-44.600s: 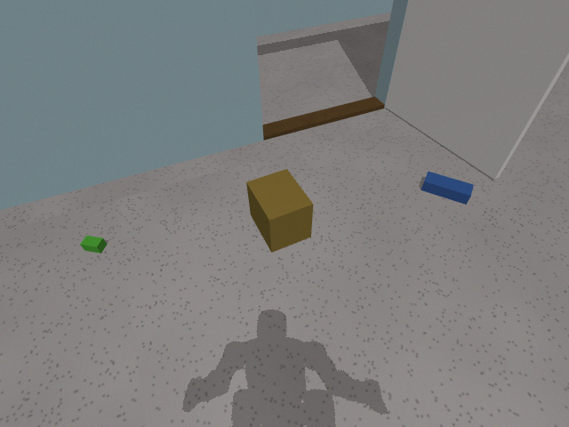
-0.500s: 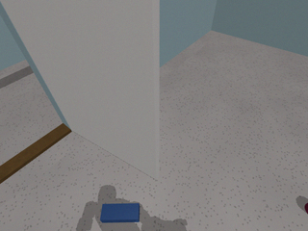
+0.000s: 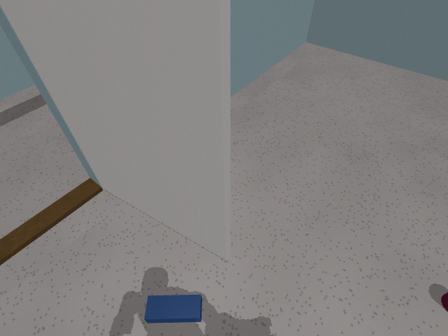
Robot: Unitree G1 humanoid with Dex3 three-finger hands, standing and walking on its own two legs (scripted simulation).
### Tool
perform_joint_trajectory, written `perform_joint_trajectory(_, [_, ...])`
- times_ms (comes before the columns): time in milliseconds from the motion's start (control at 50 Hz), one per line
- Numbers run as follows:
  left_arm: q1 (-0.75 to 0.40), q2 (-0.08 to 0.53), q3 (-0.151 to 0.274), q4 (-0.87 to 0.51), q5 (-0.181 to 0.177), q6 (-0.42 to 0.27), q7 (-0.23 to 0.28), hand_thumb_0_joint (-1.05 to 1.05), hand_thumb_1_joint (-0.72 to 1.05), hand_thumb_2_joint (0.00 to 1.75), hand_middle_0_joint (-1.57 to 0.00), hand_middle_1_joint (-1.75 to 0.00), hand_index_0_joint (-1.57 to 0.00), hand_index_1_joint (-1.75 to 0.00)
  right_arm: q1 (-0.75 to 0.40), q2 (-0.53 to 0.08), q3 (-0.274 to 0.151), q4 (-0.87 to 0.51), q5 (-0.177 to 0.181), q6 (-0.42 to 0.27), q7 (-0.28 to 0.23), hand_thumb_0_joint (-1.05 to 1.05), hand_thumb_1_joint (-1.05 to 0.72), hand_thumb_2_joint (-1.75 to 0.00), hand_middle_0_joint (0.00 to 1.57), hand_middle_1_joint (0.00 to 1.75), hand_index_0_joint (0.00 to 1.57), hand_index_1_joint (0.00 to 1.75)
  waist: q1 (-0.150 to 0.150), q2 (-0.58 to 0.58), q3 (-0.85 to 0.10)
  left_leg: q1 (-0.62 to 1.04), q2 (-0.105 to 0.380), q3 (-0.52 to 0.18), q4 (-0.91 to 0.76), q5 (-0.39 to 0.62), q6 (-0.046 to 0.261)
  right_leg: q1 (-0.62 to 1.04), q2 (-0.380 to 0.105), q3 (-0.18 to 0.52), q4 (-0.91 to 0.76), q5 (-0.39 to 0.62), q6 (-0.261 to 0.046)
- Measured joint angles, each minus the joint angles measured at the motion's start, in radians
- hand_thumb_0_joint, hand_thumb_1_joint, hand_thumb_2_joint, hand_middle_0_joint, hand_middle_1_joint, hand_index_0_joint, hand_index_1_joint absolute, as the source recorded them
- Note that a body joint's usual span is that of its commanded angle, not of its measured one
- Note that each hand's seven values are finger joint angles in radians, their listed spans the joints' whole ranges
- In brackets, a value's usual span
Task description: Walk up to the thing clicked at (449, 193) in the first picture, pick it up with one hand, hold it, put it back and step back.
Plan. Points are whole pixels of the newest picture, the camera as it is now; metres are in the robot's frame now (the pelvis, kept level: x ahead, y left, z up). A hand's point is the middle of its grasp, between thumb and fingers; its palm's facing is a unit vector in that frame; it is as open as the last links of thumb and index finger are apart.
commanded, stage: stand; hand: left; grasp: from above
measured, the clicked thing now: (174, 308) +0.38 +0.25 -0.75
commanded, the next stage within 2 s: step back in 0.04 s
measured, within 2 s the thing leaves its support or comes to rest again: neither
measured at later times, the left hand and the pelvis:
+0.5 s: hand out of the picture +0.08 +0.30 -0.18, palm faces -0.06 -0.93 -0.36, open 7.4 cm; pelvis -0.08 +0.04 -0.02, yaw -1 degrees
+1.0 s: hand out of the picture -0.10 +0.27 -0.15, palm faces -0.08 -0.90 -0.42, open 7.4 cm; pelvis -0.21 +0.01 -0.02, yaw -6 degrees
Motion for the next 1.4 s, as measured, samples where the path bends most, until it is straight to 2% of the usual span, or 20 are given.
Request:
perform_joint_trajectory(220, [-0.041,0.050,0.028,-0.118,-0.016,0.027,0.002,0.00,0.90,0.90,-0.21,-0.30,-0.21,-0.30,-0.063,-0.047,-0.029,-0.108,0.022,0.040,0.010,0.01,-0.90,-0.90,0.21,0.30,0.21,0.30,-0.013,0.010,0.094,-0.161,0.011,-0.003,0.206,-0.055,0.011,-0.138,0.013,-0.003,0.158,-0.033,-0.007])
perform_joint_trajectory(320, [-0.061,0.076,0.033,-0.179,0.005,0.047,0.000,0.00,0.90,0.90,-0.21,-0.30,-0.20,-0.30,-0.049,-0.072,-0.048,-0.156,0.013,0.056,0.017,0.01,-0.90,-0.90,0.20,0.30,0.20,0.30,-0.010,-0.017,0.118,-0.216,-0.036,-0.021,0.395,-0.197,0.039,-0.214,-0.013,0.017,0.254,-0.055,0.009])
perform_joint_trajectory(360, [-0.066,0.085,0.034,-0.199,0.005,0.057,0.000,0.00,0.90,0.90,-0.21,-0.30,-0.21,-0.30,-0.019,-0.079,-0.053,-0.173,0.010,0.051,0.021,0.01,-0.90,-0.90,0.20,0.30,0.20,0.30,-0.018,-0.022,0.101,-0.190,-0.036,-0.025,0.369,-0.146,0.051,-0.257,-0.020,0.016,0.309,-0.074,0.015])
perform_joint_trajectory(380, [-0.075,0.091,0.036,-0.208,0.002,0.062,0.003,0.00,0.90,0.90,-0.21,-0.30,-0.21,-0.30,-0.010,-0.078,-0.056,-0.177,0.007,0.048,0.020,0.01,-0.90,-0.90,0.20,0.30,0.20,0.30,-0.020,-0.030,0.103,-0.187,-0.041,-0.024,0.360,-0.193,0.051,-0.285,-0.016,0.032,0.355,-0.085,0.006])
perform_joint_trajectory(460, [-0.092,0.102,0.045,-0.240,0.001,0.072,0.023,0.00,0.91,0.90,-0.21,-0.30,-0.20,-0.30,0.013,-0.042,-0.049,-0.192,-0.010,0.042,0.013,0.01,-0.90,-0.90,0.20,0.30,0.20,0.30,-0.024,-0.055,0.142,-0.184,-0.034,-0.014,0.345,-0.166,0.058,-0.369,0.084,0.130,0.669,-0.333,-0.016])
perform_joint_trajectory(520, [-0.081,0.095,0.041,-0.254,-0.004,0.073,0.021,0.00,0.91,0.90,-0.20,-0.30,-0.20,-0.30,0.033,-0.026,-0.040,-0.210,-0.015,0.041,0.004,0.01,-0.90,-0.90,0.21,0.30,0.21,0.30,-0.032,-0.051,0.144,-0.186,-0.022,-0.014,0.292,-0.118,0.059,-0.397,0.124,0.151,0.813,-0.335,-0.015])
perform_joint_trajectory(580, [-0.056,0.086,0.042,-0.271,-0.001,0.073,0.016,0.00,0.91,0.90,-0.20,-0.30,-0.20,-0.30,0.036,-0.020,-0.037,-0.233,-0.012,0.038,-0.004,0.01,-0.90,-0.90,0.21,0.30,0.21,0.30,-0.026,-0.050,0.149,-0.196,-0.016,0.004,0.267,-0.088,0.060,-0.387,0.126,0.165,0.867,-0.308,0.002])
perform_joint_trajectory(720, [0.002,0.078,0.055,-0.280,0.005,0.078,0.008,0.00,0.91,0.90,-0.21,-0.30,-0.20,-0.30,0.018,-0.017,-0.032,-0.288,-0.010,0.025,-0.011,0.01,-0.90,-0.90,0.21,0.30,0.21,0.30,-0.017,-0.045,0.163,-0.243,0.003,0.050,0.293,-0.057,0.054,-0.275,0.064,0.132,0.679,-0.323,0.029])
perform_joint_trajectory(820, [0.024,0.073,0.063,-0.277,0.009,0.067,-0.006,0.00,0.91,0.90,-0.21,-0.30,-0.20,-0.30,0.003,-0.039,-0.031,-0.301,-0.011,0.038,-0.004,0.01,-0.90,-0.90,0.21,0.30,0.21,0.30,-0.007,-0.021,0.150,-0.307,0.026,0.068,0.348,-0.041,0.027,-0.170,0.020,0.064,0.401,-0.235,0.004])
perform_joint_trajectory(860, [0.030,0.046,0.065,-0.268,0.017,0.058,-0.008,0.00,0.91,0.90,-0.21,-0.30,-0.20,-0.30,-0.009,-0.063,-0.037,-0.286,-0.002,0.050,-0.003,0.01,-0.90,-0.90,0.21,0.30,0.21,0.30,-0.014,0.042,0.155,-0.325,0.056,0.031,0.376,-0.038,0.016,-0.151,0.054,0.030,0.357,-0.188,-0.011])
perform_joint_trajectory(900, [0.056,0.035,0.058,-0.277,0.023,0.057,-0.017,0.00,0.91,0.90,-0.21,-0.30,-0.20,-0.30,0.001,-0.066,-0.043,-0.270,0.002,0.063,-0.010,0.01,-0.90,-0.90,0.21,0.30,0.21,0.30,-0.013,0.050,0.132,-0.358,0.005,-0.030,0.470,-0.205,0.005,-0.163,0.046,0.021,0.363,-0.178,-0.022])
perform_joint_trajectory(940, [0.078,0.033,0.058,-0.284,0.025,0.060,-0.017,0.00,0.90,0.90,-0.21,-0.30,-0.21,-0.30,0.014,-0.062,-0.044,-0.254,0.005,0.068,-0.010,0.01,-0.90,-0.90,0.21,0.30,0.21,0.30,0.016,0.017,0.111,-0.380,-0.067,-0.060,0.641,-0.302,-0.001,-0.175,0.017,0.052,0.355,-0.158,-0.030])
perform_joint_trajectory(980, [0.087,0.025,0.059,-0.287,0.024,0.064,-0.011,0.00,0.90,0.90,-0.21,-0.30,-0.21,-0.30,0.033,-0.071,-0.043,-0.250,0.012,0.064,-0.008,0.01,-0.90,-0.90,0.21,0.30,0.21,0.30,0.018,0.012,0.093,-0.384,-0.115,-0.102,0.762,-0.299,-0.004,-0.177,0.000,0.055,0.309,-0.118,-0.028])
perform_joint_trajectory(1040, [0.072,0.022,0.062,-0.307,0.025,0.066,-0.006,0.01,0.90,0.90,-0.21,-0.30,-0.21,-0.30,0.065,-0.088,-0.039,-0.250,0.018,0.053,-0.014,0.01,-0.90,-0.90,0.21,0.30,0.21,0.30,0.013,0.018,0.077,-0.359,-0.135,-0.137,0.833,-0.282,-0.017,-0.204,-0.007,0.035,0.267,-0.069,-0.026])
perform_joint_trajectory(1180, [0.000,0.034,0.057,-0.390,0.024,0.053,0.006,0.00,0.90,0.90,-0.21,-0.30,-0.21,-0.30,0.088,-0.092,-0.035,-0.240,0.010,0.054,-0.021,0.01,-0.90,-0.90,0.20,0.30,0.20,0.30,0.002,0.011,0.117,-0.193,-0.065,-0.072,0.536,-0.338,-0.024,-0.294,-0.023,-0.031,0.290,-0.011,-0.022])
perform_joint_trajectory(1220, [-0.016,0.044,0.052,-0.401,0.018,0.059,0.004,0.00,0.90,0.90,-0.21,-0.30,-0.21,-0.30,0.086,-0.083,-0.036,-0.242,0.005,0.046,-0.016,0.01,-0.90,-0.90,0.20,0.30,0.20,0.30,-0.004,-0.003,0.130,-0.133,-0.043,-0.046,0.375,-0.267,-0.010,-0.325,-0.032,-0.047,0.322,-0.006,-0.014])
perform_joint_trajectory(1260, [-0.028,0.065,0.054,-0.394,0.012,0.071,0.002,0.00,0.90,0.90,-0.21,-0.30,-0.21,-0.30,0.069,-0.051,-0.038,-0.237,-0.006,0.041,-0.012,0.01,-0.90,-0.90,0.20,0.30,0.20,0.30,0.006,-0.067,0.158,-0.108,-0.074,-0.013,0.319,-0.194,0.022,-0.341,-0.063,-0.019,0.354,0.002,-0.007])
perform_joint_trajectory(1320, [-0.005,0.057,0.056,-0.355,0.013,0.092,0.007,0.00,0.90,0.90,-0.21,-0.30,-0.20,-0.30,0.076,-0.033,-0.029,-0.252,-0.022,0.039,0.005,0.01,-0.90,-0.90,0.20,0.30,0.21,0.30,-0.004,-0.061,0.141,-0.128,-0.046,-0.017,0.329,-0.175,0.037,-0.389,0.018,0.047,0.545,-0.259,-0.003])
perform_joint_trajectory(1360, [0.010,0.054,0.058,-0.334,0.009,0.100,0.006,0.00,0.91,0.90,-0.21,-0.30,-0.20,-0.30,0.083,-0.025,-0.025,-0.256,-0.028,0.037,0.002,0.01,-0.90,-0.90,0.21,0.30,0.21,0.30,-0.017,-0.041,0.123,-0.136,-0.020,-0.041,0.303,-0.142,0.036,-0.410,0.082,0.090,0.729,-0.309,-0.006])
perform_joint_trajectory(1400, [0.033,0.059,0.063,-0.331,0.002,0.097,0.004,0.00,0.91,0.90,-0.21,-0.30,-0.20,-0.30,0.081,-0.017,-0.021,-0.258,-0.028,0.039,-0.001,0.01,-0.90,-0.90,0.21,0.30,0.21,0.30,-0.001,-0.045,0.101,-0.146,-0.005,-0.034,0.263,-0.103,0.031,-0.418,0.116,0.132,0.857,-0.293,-0.009])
